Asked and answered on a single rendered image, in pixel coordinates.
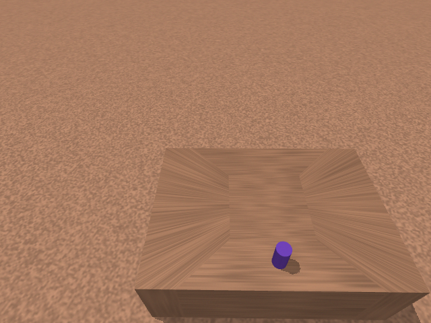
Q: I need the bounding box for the can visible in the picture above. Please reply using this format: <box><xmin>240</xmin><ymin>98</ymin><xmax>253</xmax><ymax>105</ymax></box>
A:
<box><xmin>272</xmin><ymin>242</ymin><xmax>292</xmax><ymax>269</ymax></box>

